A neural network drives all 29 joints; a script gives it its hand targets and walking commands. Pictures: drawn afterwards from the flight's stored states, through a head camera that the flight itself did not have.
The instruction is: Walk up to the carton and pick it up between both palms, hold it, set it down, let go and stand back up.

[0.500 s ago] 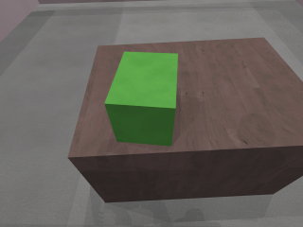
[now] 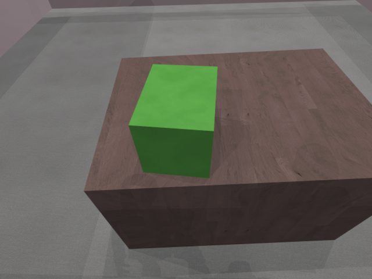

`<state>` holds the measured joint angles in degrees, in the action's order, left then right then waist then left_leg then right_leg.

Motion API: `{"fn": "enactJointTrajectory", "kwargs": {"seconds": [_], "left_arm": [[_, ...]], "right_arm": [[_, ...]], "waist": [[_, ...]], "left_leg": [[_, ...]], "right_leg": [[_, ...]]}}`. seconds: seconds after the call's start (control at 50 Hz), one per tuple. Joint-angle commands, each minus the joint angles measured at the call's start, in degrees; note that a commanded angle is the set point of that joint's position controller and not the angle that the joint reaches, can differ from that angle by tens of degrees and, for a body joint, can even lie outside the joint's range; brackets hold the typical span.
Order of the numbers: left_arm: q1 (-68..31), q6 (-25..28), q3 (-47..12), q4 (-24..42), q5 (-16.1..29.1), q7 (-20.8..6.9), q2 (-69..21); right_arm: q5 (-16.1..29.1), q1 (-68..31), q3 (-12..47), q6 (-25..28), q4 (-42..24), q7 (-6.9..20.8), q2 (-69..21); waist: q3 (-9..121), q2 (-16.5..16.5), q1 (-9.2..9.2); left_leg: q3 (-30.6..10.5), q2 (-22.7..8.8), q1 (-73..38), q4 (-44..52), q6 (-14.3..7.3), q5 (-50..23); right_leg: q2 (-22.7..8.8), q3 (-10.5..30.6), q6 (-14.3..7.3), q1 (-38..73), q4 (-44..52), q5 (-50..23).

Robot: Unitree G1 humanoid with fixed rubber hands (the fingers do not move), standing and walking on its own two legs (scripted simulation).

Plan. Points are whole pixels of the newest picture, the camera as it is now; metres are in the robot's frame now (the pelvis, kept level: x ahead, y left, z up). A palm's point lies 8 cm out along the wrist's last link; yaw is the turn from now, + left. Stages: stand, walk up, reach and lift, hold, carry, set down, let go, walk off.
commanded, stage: stand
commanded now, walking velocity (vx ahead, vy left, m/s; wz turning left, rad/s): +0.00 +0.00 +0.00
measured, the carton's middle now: (180, 119) +0.58 +0.04 -0.03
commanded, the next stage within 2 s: walk up in 0.38 s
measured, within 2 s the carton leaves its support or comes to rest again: neither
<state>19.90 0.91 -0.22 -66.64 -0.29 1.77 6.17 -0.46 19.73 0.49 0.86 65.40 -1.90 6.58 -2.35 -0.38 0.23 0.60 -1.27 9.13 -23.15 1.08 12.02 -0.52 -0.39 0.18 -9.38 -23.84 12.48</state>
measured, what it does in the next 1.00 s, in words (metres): lifts its right foot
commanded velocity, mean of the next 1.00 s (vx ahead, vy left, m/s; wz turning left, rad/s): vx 0.00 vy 0.00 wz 0.00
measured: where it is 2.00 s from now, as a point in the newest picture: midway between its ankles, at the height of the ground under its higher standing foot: outside the picture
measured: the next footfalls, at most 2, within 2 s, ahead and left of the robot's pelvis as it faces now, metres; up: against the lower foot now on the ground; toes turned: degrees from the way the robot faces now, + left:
right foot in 1.12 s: +0.20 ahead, -0.08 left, +0.00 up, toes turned +10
left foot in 1.40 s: +0.06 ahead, +0.13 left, +0.00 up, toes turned +18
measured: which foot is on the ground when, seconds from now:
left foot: down 0.00-1.00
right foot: down 0.00-0.78, up 0.80-1.00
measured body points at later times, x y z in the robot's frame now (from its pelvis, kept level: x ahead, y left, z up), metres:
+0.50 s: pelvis +0.00 +0.00 +0.00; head +0.01 +0.00 +0.45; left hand -0.04 +0.20 -0.16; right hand -0.04 -0.20 -0.16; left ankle +0.01 +0.13 -0.74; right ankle +0.01 -0.12 -0.74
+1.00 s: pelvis +0.06 +0.03 +0.00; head +0.09 +0.06 +0.45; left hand +0.06 +0.29 -0.16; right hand +0.02 -0.20 -0.14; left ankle +0.03 +0.14 -0.74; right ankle +0.12 -0.10 -0.70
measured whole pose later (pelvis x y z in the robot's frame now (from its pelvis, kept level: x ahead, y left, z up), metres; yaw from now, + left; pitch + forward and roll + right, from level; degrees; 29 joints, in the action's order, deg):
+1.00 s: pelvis +0.06 +0.03 +0.00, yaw +12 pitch -1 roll -2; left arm 13.3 -0.7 -1.5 -58.4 -2.2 1.5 14.7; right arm -1.5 29.9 0.7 3.3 56.8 -2.6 7.9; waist -5.0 0.8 -2.3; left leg -4.9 0.6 10.9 -27.6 -0.6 15.2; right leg -2.5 -2.3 1.4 -24.6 -48.9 21.3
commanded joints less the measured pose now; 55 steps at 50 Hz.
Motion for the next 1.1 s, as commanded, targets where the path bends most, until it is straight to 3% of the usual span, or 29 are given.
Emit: {"fn": "enactJointTrajectory", "kwargs": {"seconds": [0.0,0.02,0.04,0.06,0.08,0.16,0.2,0.26,0.3,0.34,0.42,0.48,0.54,0.56,0.58,0.62,0.66,0.68,0.72,0.74,0.76,0.78,0.8,0.82,0.84,0.9,0.96,1.02,1.08], "left_arm": [[4.5,0.5,0.7,0.5,0.4,0.2,4.9],[5.2,0.4,0.6,0.1,0.1,0.3,4.7],[5.6,0.3,0.5,0.1,-0.2,0.4,3.9],[5.3,0.0,0.5,0.3,-0.1,0.2,4.1],[5.3,0.1,0.7,0.5,0.0,0.2,4.4],[6.8,-0.2,0.3,0.1,0.2,-0.2,2.9],[5.9,-0.1,0.6,0.9,0.1,0.2,3.7],[5.4,0.0,0.3,0.2,0.0,0.4,3.7],[6.0,0.1,0.7,0.2,0.0,0.1,4.2],[6.5,0.2,0.6,0.6,0.2,-0.1,3.0],[4.5,0.8,0.5,1.1,0.1,0.1,2.7],[6.7,0.5,1.0,0.4,0.3,0.2,4.0],[5.8,0.2,0.1,-0.1,0.0,0.4,1.5],[6.5,1.0,1.6,2.3,-2.0,0.4,10.4],[7.2,1.0,2.1,2.7,-2.1,0.5,10.6],[7.7,0.6,2.3,3.0,-2.0,0.7,11.5],[5.9,0.2,2.5,4.3,-1.9,1.3,13.5],[2.7,0.4,2.8,4.8,-2.4,1.5,14.3],[-3.2,0.3,2.5,6.4,-2.7,1.0,15.1],[-3.6,-0.2,1.8,6.8,-3.0,0.3,12.8],[-1.1,-0.4,0.2,7.5,-3.3,-0.3,9.3],[-1.6,-0.8,-0.4,9.5,-2.8,-0.7,7.3],[-1.8,-1.4,-0.3,9.9,-2.8,-0.7,8.6],[0.1,-1.6,-0.3,9.3,-2.3,-0.7,9.2],[-1.2,-1.4,-0.2,9.2,-2.4,-0.7,10.5],[-0.9,-0.6,-1.1,8.6,-1.9,-0.7,10.0],[-3.0,-1.5,-1.4,9.4,-1.7,0.1,9.2],[-5.8,-1.8,-1.2,10.6,-1.2,0.5,9.8],[-5.1,-2.0,-0.5,11.1,-1.3,0.8,11.2]], "right_arm": [[0.0,5.9,-0.5,0.2,-0.2,0.2,2.6],[0.1,6.9,-0.2,-0.1,0.0,0.1,2.0],[-0.2,6.0,-0.8,-0.2,0.3,-0.2,4.3],[0.0,5.3,-0.9,-0.4,-0.4,-0.3,4.2],[-0.1,5.5,-0.4,-0.4,-0.4,-0.1,2.8],[0.3,5.0,-0.4,-0.5,-0.7,0.1,2.8],[0.0,6.8,-0.4,0.1,0.5,0.1,2.9],[0.1,6.7,-0.9,0.2,-0.1,-0.1,4.4],[0.0,6.7,-0.6,-0.1,-0.3,0.1,3.9],[0.1,5.4,-0.6,0.0,-0.3,0.0,3.8],[0.1,5.7,-0.5,0.5,-0.4,-0.2,2.3],[-0.1,6.0,-0.7,0.5,-0.3,-0.4,3.1],[-0.1,6.5,-0.8,0.5,-0.3,-0.3,3.7],[-1.4,9.5,-1.6,1.0,-0.6,-0.4,9.2],[-1.3,7.7,-2.2,0.9,-1.5,-0.3,9.6],[-1.1,5.0,-1.4,0.7,-3.4,0.2,5.8],[-2.0,5.7,-1.3,0.8,-5.1,0.6,4.1],[-2.0,6.7,-1.5,0.9,-6.0,0.8,4.0],[-1.9,12.7,-1.8,1.7,-5.4,1.1,4.2],[-1.9,17.7,-2.2,2.0,-3.8,1.0,5.1],[-1.9,21.9,-3.2,2.1,-3.7,0.5,7.7],[-0.8,23.1,-3.8,2.0,-5.0,-0.2,11.7],[-0.2,22.8,-3.8,1.5,-5.0,-1.0,12.9],[-0.4,18.4,-3.3,1.3,-6.8,-1.3,11.6],[-0.4,16.7,-3.1,1.6,-7.7,-1.3,10.4],[-1.2,13.6,-2.0,3.0,-9.6,-1.3,9.3],[-0.9,12.6,-1.6,3.3,-11.0,-1.1,11.0],[-0.8,10.1,-1.9,2.2,-12.4,-1.1,12.8],[-0.3,6.9,-1.6,1.1,-14.0,-1.2,13.8]], "waist": [[-2.4,-0.5,-0.84],[-3.9,2.0,-1.02],[-3.6,-1.7,-0.50],[-4.3,1.4,-0.54],[-3.9,-0.8,-0.28],[-4.5,4.3,0.58],[-4.7,-3.0,-0.18],[-6.6,3.3,-0.70],[-2.7,2.6,-0.42],[-2.9,-2.5,0.36],[-2.7,1.9,0.05],[-1.6,-2.0,0.26],[-3.9,2.9,-0.04],[-1.2,3.5,-0.44],[-4.3,2.5,0.58],[-9.3,6.2,1.80],[-9.8,6.3,1.77],[-9.6,6.6,0.03],[-6.7,6.3,-2.83],[-6.6,0.5,-4.62],[-5.6,-12.6,-5.17],[-6.8,-15.2,-5.10],[-9.2,-7.5,-3.78],[-10.1,-5.9,-1.49],[-10.5,-4.7,-1.91],[-3.8,-7.3,-0.82],[0.1,-7.9,-0.99],[2.6,-9.8,-1.08],[0.3,-5.7,0.81]], "left_leg": [[-3.0,-4.1,1.1,3.6,-2.2,-2.4],[-2.0,-3.5,0.9,3.3,-1.5,-2.0],[-2.0,-3.9,1.1,2.9,-1.6,-1.4],[-1.8,-3.2,2.6,3.2,-1.6,0.5],[-2.2,-3.7,5.1,4.0,-1.8,1.5],[-1.8,-3.1,3.3,3.4,-1.7,0.7],[-2.1,-3.5,4.7,3.8,-1.4,0.9],[-3.0,-4.1,4.0,3.9,-2.0,-1.7],[-2.3,-3.6,2.6,3.4,-1.7,-0.5],[-2.3,-3.3,3.9,3.6,-1.5,0.1],[-2.3,-3.8,2.8,2.6,-1.8,-3.7],[-3.1,-4.1,3.8,4.0,-2.1,-1.8],[-3.0,-4.0,3.2,2.8,-2.4,-2.5],[-5.4,-2.7,6.6,0.1,-3.5,15.4],[-5.9,-2.4,13.2,-2.8,-3.5,22.4],[-1.7,1.2,21.0,-12.9,-1.9,17.6],[-0.4,-1.4,19.0,-24.5,-1.1,15.7],[-1.7,-3.5,17.7,-24.5,-1.0,15.1],[-0.8,-1.6,5.3,-12.1,-1.2,9.9],[0.0,1.7,0.1,-6.9,-0.8,8.4],[-11.5,-3.7,-4.4,-0.7,-1.9,12.3],[-34.4,-14.3,-4.0,11.1,-5.0,19.3],[-39.2,-17.8,1.9,13.7,-7.5,23.3],[-35.4,-17.5,1.6,12.6,-7.8,24.6],[-30.6,-14.8,1.7,11.5,-6.2,17.5],[-17.3,-9.8,0.9,4.8,-7.6,-14.6],[-12.2,-8.2,0.5,-2.9,-7.5,-40.6],[-11.6,-7.6,1.3,-5.8,-8.8,-38.7],[-13.5,-7.3,8.2,-7.9,-6.9,-31.8]], "right_leg": [[-4.7,3.9,-1.5,-2.3,5.0,-3.7],[-4.4,3.8,-1.1,-4.7,5.6,-0.3],[-4.0,4.1,-1.2,-3.6,6.1,-0.6],[-3.8,4.0,-1.2,-5.0,6.5,2.7],[-4.0,3.8,-1.1,-1.7,5.8,1.5],[-4.1,4.4,-1.3,-5.5,7.1,4.7],[-4.3,4.4,-1.2,-3.3,5.2,-0.3],[-4.6,3.7,-1.4,-5.9,6.4,0.2],[-4.0,3.9,-1.3,-3.6,5.7,1.6],[-4.1,3.8,-1.6,-3.6,5.4,-0.1],[-4.7,3.7,-1.6,-2.4,4.8,-4.2],[-4.3,3.2,-1.0,-0.8,3.8,-4.5],[-4.1,2.3,-1.0,-2.6,4.5,-2.8],[-4.0,2.0,-2.1,1.0,2.2,16.2],[-5.5,4.7,-3.7,0.1,3.3,25.7],[-12.1,12.2,-6.9,-0.3,9.5,32.6],[-21.2,18.1,-11.3,-6.7,13.4,36.1],[-21.7,16.7,-11.1,-7.8,13.3,33.6],[-14.1,3.3,-6.9,-12.7,6.0,28.6],[-8.8,-2.7,-4.7,-15.6,-2.4,28.1],[-4.8,-6.9,-1.8,-20.8,-17.6,26.1],[0.0,-5.8,0.5,-28.5,-30.0,27.0],[-2.8,0.2,0.7,-27.5,-35.1,23.2],[-4.7,1.4,1.1,-28.0,-36.9,19.3],[-5.3,2.2,1.1,-27.7,-36.3,15.4],[-4.4,0.6,1.7,-18.6,-28.1,9.8],[-1.2,-3.0,1.2,-12.7,-24.2,6.9],[0.6,-4.8,0.0,-8.4,-18.4,4.3],[-0.1,-4.9,-1.6,0.7,-4.4,-8.5]]}}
